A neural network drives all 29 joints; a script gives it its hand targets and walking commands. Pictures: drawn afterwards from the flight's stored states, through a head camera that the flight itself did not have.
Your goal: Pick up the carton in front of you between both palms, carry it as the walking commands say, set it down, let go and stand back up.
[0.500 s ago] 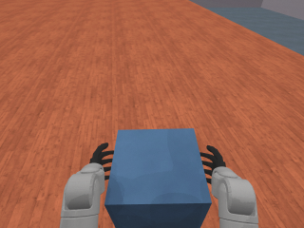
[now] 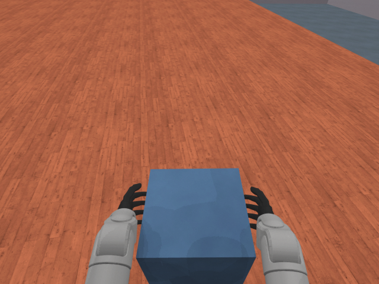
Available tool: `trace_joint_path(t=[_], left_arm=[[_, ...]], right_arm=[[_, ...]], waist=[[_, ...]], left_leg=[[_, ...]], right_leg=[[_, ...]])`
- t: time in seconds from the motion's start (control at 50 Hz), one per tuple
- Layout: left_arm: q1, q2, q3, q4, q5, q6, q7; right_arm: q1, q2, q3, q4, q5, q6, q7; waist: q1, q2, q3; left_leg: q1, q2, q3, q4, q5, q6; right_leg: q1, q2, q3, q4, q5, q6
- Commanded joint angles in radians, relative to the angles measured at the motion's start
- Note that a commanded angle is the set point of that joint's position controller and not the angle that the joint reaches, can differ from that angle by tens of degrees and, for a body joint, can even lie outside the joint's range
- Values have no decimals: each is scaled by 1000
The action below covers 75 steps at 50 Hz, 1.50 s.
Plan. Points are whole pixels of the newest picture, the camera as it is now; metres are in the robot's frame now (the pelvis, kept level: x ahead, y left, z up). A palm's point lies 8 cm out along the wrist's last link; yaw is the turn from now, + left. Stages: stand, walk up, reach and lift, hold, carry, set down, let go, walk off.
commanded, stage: carry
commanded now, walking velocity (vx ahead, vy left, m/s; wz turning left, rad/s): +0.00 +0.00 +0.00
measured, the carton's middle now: (195, 233) +0.29 +0.00 -0.05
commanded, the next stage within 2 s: hold in 0.58 s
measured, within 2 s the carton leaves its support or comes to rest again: neither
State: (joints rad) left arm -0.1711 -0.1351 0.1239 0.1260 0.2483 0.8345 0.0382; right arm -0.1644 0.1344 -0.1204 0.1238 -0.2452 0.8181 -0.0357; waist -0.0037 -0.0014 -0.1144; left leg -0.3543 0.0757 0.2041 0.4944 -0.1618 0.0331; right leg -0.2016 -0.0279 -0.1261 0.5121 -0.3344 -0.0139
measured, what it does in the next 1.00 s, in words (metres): stands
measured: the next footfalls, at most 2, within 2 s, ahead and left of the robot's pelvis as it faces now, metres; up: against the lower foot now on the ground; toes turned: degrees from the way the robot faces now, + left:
none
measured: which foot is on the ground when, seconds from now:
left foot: down 0.00-1.00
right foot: down 0.00-1.00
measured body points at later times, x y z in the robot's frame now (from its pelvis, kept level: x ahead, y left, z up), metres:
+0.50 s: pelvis +0.00 +0.00 +0.00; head -0.02 +0.00 +0.45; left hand +0.30 +0.15 +0.03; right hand +0.30 -0.15 +0.03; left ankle +0.06 +0.10 -0.73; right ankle -0.04 -0.10 -0.73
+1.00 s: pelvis -0.03 +0.01 +0.01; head -0.06 +0.03 +0.46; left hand +0.28 +0.13 +0.03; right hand +0.25 -0.17 +0.04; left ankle +0.06 +0.12 -0.73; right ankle -0.04 -0.10 -0.73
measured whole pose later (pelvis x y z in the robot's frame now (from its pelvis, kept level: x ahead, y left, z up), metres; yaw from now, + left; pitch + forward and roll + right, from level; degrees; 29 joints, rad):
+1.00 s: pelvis -0.03 +0.01 +0.01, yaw -6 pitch -8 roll +0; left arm -0.23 -0.15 0.17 0.21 0.29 0.73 0.02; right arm -0.23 0.15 -0.20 0.27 -0.25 0.66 -0.01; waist 0.01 -0.05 0.06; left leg -0.13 0.02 0.07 0.38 -0.11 0.01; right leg -0.03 0.01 0.00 0.43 -0.25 -0.02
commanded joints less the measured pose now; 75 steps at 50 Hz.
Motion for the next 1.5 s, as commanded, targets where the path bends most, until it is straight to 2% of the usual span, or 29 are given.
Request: trace_joint_path(t=[0.0, 0.1, 0.22, 0.28, 0.56, 0.58, 0.6, 0.62, 0.64, 0.66, 0.68, 0.72, 0.74, 0.78, 0.84, 0.9, 0.98, 1.04, 1.18, 1.36, 1.42, 1.48], left_arm=[[-489, -873, -452, 13, -235, -158, -246], [-519, -924, -456, 51, -228, -215, -254], [-470, -945, -524, -16, -264, -167, -253], [-445, -922, -519, -22, -263, -138, -250], [-457, -914, -519, -36, -266, -140, -248], [-368, -915, -502, -41, -260, -136, -249], [-382, -881, -499, -72, -261, -154, -243], [-372, -891, -494, -59, -243, -157, -239], [-407, -874, -496, -88, -252, -157, -242], [-446, -881, -517, -104, -267, -159, -243], [-454, -864, -531, -104, -274, -161, -245], [-428, -874, -527, -95, -250, -160, -240], [-409, -874, -513, -79, -235, -160, -233], [-399, -867, -480, -60, -214, -161, -227], [-415, -880, -446, -12, -189, -163, -228], [-449, -910, -449, 14, -195, -164, -242], [-502, -939, -471, 25, -217, -165, -266], [-526, -950, -476, 43, -223, -163, -279], [-563, -979, -459, 90, -223, -159, -297], [-594, -1002, -406, 156, -211, -147, -297], [-623, -1002, -361, 194, -198, -151, -289], [-679, -984, -271, 280, -160, -172, -280]], right_arm=[[-484, 890, 450, 26, 231, -143, 243], [-518, 941, 451, 70, 224, -202, 254], [-461, 958, 505, 13, 254, -155, 254], [-433, 935, 495, 6, 251, -125, 251], [-457, 929, 510, -17, 265, -126, 248], [-381, 960, 487, 22, 250, -135, 254], [-380, 929, 473, 3, 246, -156, 246], [-387, 927, 468, 1, 231, -165, 238], [-357, 899, 428, 18, 201, -170, 229], [-361, 899, 414, 18, 198, -174, 225], [-361, 891, 396, 20, 199, -181, 220], [-390, 892, 419, 15, 207, -180, 225], [-410, 894, 433, 9, 222, -178, 229], [-436, 891, 446, 15, 229, -175, 240], [-494, 899, 443, 52, 237, -178, 259], [-522, 918, 436, 80, 237, -188, 271], [-526, 939, 415, 109, 223, -198, 272], [-538, 950, 399, 131, 213, -202, 275], [-596, 972, 382, 163, 209, -202, 298], [-649, 962, 327, 205, 187, -188, 322], [-673, 936, 280, 243, 157, -193, 327], [-719, 909, 200, 328, 104, -217, 328]], waist=[[0, 4, -178], [2, 7, -213], [1, 10, -240], [1, 6, -235], [1, 2, -220], [21, -98, -95], [14, -81, -153], [6, -75, -151], [-11, -60, -132], [-30, -17, -135], [-40, -35, -147], [-14, 7, -129], [3, 11, -132], [26, 0, -100], [43, -13, -41], [35, -24, -22], [7, -34, -23], [-3, -33, -21], [6, -15, -36], [10, 35, -31], [7, 39, -8], [7, 30, 27]], left_leg=[[163, 104, -137, -73, 55, -10], [177, 104, -135, -63, 94, -7], [193, 107, -130, -38, 170, 0], [189, 107, -126, -30, 192, 2], [185, 104, -133, -36, 163, -1], [515, -162, -273, -46, 363, 11], [597, -139, -291, -35, 436, 11], [595, -136, -300, -46, 461, 4], [532, -139, -293, -57, 442, -12], [526, -144, -291, -65, 439, -23], [535, -144, -290, -70, 382, -26], [496, -156, -284, -88, 340, -31], [511, -159, -283, -91, 327, -27], [488, -163, -279, -99, 265, -24], [531, -161, -273, -100, 170, -16], [568, -157, -270, -95, 113, -15], [606, -153, -269, -89, 78, -18], [618, -150, -271, -92, 31, -21], [579, -132, -306, -124, -98, -24], [512, -83, -354, -186, -182, -31], [481, -70, -367, -199, -195, -33], [462, -70, -369, -184, -214, -30]], right_leg=[[-63, -117, 108, -116, 96, -22], [-47, -114, 107, -97, 120, -22], [-37, -116, 104, -69, 182, -17], [-40, -116, 101, -63, 204, -12], [-43, -120, 104, -77, 182, -17], [-109, 69, 259, -165, 404, -37], [-129, 73, 267, -157, 469, -34], [-95, 83, 270, -161, 487, -34], [-14, 89, 258, -170, 465, -31], [15, 92, 256, -170, 482, -19], [30, 89, 261, -195, 415, -28], [64, 94, 254, -190, 423, -22], [58, 92, 256, -190, 423, -16], [52, 88, 250, -200, 347, -15], [-61, 75, 250, -226, 201, -22], [-138, 63, 256, -245, 109, -37], [-190, 51, 262, -261, 54, -55], [-211, 48, 260, -265, 13, -65], [-182, 62, 247, -236, -38, -66], [-110, 88, 236, -176, 11, -38], [-97, 94, 234, -153, 23, -35], [-129, 97, 234, -131, 1, -39]])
